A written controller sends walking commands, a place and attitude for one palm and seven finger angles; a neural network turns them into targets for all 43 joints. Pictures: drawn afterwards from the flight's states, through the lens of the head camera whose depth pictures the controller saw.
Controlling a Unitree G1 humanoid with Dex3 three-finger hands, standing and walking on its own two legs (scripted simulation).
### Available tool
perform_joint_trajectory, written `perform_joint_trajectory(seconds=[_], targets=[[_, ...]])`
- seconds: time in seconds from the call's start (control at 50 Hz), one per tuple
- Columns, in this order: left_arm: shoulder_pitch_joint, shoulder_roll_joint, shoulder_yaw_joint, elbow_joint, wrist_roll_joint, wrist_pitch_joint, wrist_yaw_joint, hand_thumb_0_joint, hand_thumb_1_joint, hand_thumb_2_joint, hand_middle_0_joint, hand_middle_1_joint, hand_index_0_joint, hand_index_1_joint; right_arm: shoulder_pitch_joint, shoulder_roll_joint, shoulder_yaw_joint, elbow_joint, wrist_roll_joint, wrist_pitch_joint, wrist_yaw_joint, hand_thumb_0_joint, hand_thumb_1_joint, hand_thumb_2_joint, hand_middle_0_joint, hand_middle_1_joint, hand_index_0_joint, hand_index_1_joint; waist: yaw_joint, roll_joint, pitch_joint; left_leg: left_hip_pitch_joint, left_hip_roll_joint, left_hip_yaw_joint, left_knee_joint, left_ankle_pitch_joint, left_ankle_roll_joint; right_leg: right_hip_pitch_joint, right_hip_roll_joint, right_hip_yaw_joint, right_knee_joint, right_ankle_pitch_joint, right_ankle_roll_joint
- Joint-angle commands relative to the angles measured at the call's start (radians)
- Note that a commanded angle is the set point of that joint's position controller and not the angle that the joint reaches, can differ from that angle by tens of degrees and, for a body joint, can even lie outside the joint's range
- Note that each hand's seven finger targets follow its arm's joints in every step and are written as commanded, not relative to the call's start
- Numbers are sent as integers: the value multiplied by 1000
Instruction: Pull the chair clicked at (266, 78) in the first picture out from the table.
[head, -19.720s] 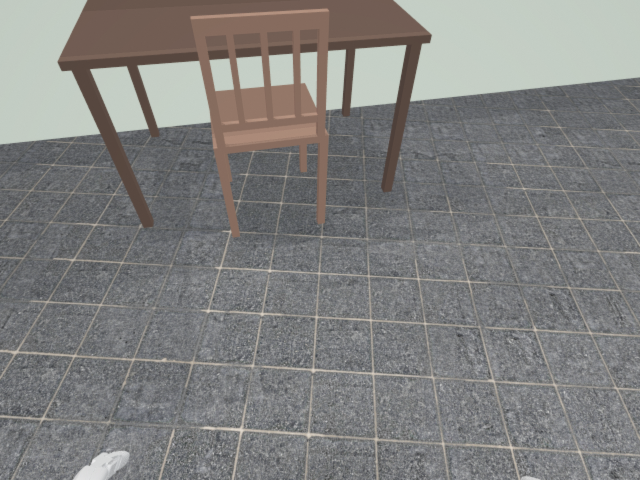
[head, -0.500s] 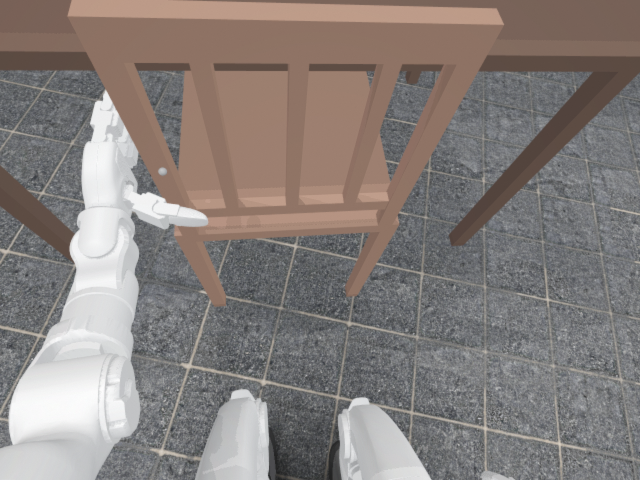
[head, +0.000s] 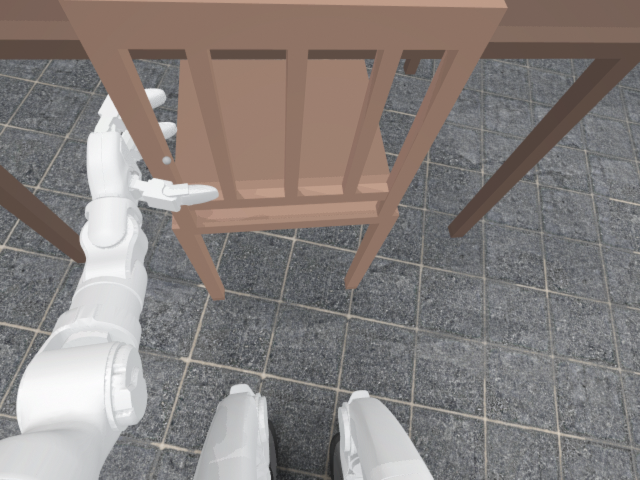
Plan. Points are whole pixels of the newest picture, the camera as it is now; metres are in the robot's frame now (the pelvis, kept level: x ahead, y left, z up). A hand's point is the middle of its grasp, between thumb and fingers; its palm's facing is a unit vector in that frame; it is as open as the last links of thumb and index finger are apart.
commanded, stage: hook a spindle and tug to test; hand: left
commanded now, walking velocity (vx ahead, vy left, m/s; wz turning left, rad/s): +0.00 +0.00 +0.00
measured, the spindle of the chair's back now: (293, 135) +0.53 +0.01 +0.03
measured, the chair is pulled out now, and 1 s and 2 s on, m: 0.00 0.01 0.11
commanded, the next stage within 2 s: step backward, pulling the chair out in 1.00 s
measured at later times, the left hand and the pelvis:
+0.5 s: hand (165, 157) +0.50 +0.17 +0.04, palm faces +0.10 -1.00 -0.01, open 5.9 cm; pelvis +0.01 -0.01 +0.01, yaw +0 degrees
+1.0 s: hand (166, 172) +0.48 +0.16 +0.04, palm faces +0.08 -1.00 -0.01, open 6.0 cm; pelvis +0.03 +0.00 +0.01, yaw +0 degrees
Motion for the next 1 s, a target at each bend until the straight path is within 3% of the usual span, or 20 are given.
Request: perform_joint_trajectory(seconds=[0.0, 0.16, 0.22, 0.28, 0.32, 0.38, 0.42, 0.48, 0.6, 0.68, 0.76, 0.84, 0.88, 0.92, 0.96, 0.98], targets=[[-431, 167, -13, -222, 23, -98, -8, 0, 116, 564, -500, -1450, -500, -1450, 148, -183, -70, -46, -9, -16, -13, 0, -900, -900, 200, 300, 200, 300, -37, 102, -530, 628, 19, -154, -152, 277, -49, -13, 12, 27, -162, 196, -23], [-422, 108, -66, -276, 1, -90, -31, 0, 564, 756, -500, -1450, -500, -1450, 144, -175, -73, -52, -3, -9, -10, 0, -900, -900, 200, 300, 200, 300, -42, 133, -552, 670, 17, -146, -152, 340, -48, 12, 15, 28, -174, 243, -26], [-376, 162, -20, -234, 3, -80, -29, 0, 732, 828, -500, -1450, -500, -1450, 145, -182, -72, -45, 0, -3, -11, 0, -900, -900, 200, 300, 200, 300, -36, 78, -526, 606, 13, -129, -146, 312, -39, 49, 17, 37, -184, 244, -21], [-374, 157, -24, -248, 5, -87, -37, 0, 900, 900, -500, -1450, -500, -1450, 142, -174, -70, -49, 0, -6, -11, 0, -900, -900, 200, 300, 200, 300, -32, 84, -534, 593, 7, -114, -136, 329, -34, 74, 17, 45, -182, 272, -20], [-363, 199, 12, -242, 0, -87, -41, 0, 900, 900, -500, -1450, -500, -1450, 143, -177, -69, -49, -1, -3, -12, 0, -900, -900, 200, 300, 200, 300, -26, 78, -526, 570, 6, -108, -132, 336, -32, 93, 16, 49, -181, 287, -19], [-298, 161, -9, -251, -13, -82, -60, 0, 900, 900, -500, -1450, -500, -1450, 133, -169, -70, -63, 4, -2, -11, 0, -900, -900, 200, 300, 200, 300, -13, 106, -531, 605, 7, -102, -139, 385, -38, 101, 15, 44, -179, 327, -22], [-280, 176, 7, -281, -22, -79, -62, 0, 900, 900, -500, -1450, -500, -1450, 129, -171, -71, -68, 4, 2, -10, 0, -900, -900, 200, 300, 200, 300, -4, 95, -543, 603, 5, -99, -138, 400, -37, 125, 14, 47, -179, 346, -20], [-226, 151, -15, -312, -23, -71, -66, 0, 900, 900, -500, -1450, -500, -1450, 121, -166, -70, -80, 8, 5, -7, 0, -900, -900, 200, 300, 200, 300, 3, 102, -541, 625, 9, -100, -146, 431, -40, 126, 14, 43, -176, 369, -22], [-149, 145, -9, -357, -32, -56, -60, 0, 900, 900, -500, -1450, -500, -1450, 112, -164, -74, -95, 12, 5, -6, 0, -900, -900, 200, 300, 200, 300, 10, 54, -527, 587, 5, -86, -148, 439, -35, 175, 14, 50, -177, 413, -15], [-54, 158, 10, -382, -39, -52, -66, 0, 900, 900, -500, -1450, -500, -1450, 106, -161, -73, -109, 14, 2, -5, 0, -900, -900, 200, 300, 200, 300, 32, 39, -536, 573, 0, -73, -152, 456, -37, 224, 13, 57, -178, 454, -15], [-16, 112, -22, -417, -50, -45, -68, 0, 900, 900, -500, -1450, -500, -1450, 95, -155, -74, -118, 18, -2, -4, 0, -900, -900, 200, 300, 200, 300, 32, 65, -512, 589, 1, -70, -155, 467, -39, 204, 12, 53, -179, 452, -16], [11, 123, -14, -436, -47, -36, -59, 0, 900, 900, -500, -1450, -500, -1450, 92, -159, -77, -120, 19, -2, -6, 0, -900, -900, 200, 300, 200, 300, 35, 41, -506, 590, 5, -74, -160, 465, -43, 198, 11, 49, -177, 441, -14], [1, 92, -39, -455, -47, -34, -56, 0, 900, 900, -500, -1450, -500, -1450, 90, -156, -76, -121, 19, -4, -5, 0, -900, -900, 200, 300, 200, 300, 31, 55, -510, 614, 5, -77, -160, 479, -45, 183, 12, 45, -177, 437, -14], [66, 107, -16, -439, -51, -26, -54, 0, 900, 900, -500, -1450, -500, -1450, 88, -158, -78, -126, 21, -4, -6, 0, -900, -900, 200, 300, 200, 300, 46, 26, -502, 589, 3, -72, -164, 472, -44, 212, 12, 46, -178, 447, -15], [5, 94, -38, -446, -48, -29, -52, 0, 900, 900, -500, -1450, -500, -1450, 85, -156, -76, -119, 20, -6, -9, 0, -900, -900, 200, 300, 200, 300, 24, 27, -486, 579, 3, -74, -157, 457, -41, 192, 10, 48, -176, 441, -13], [-1, 94, -41, -452, -43, -30, -51, 0, 900, 900, -500, -1450, -500, -1450, 84, -156, -77, -119, 21, -7, -10, 0, -900, -900, 200, 300, 200, 300, 26, 32, -490, 583, 3, -74, -158, 451, -43, 189, 11, 49, -176, 431, -12]])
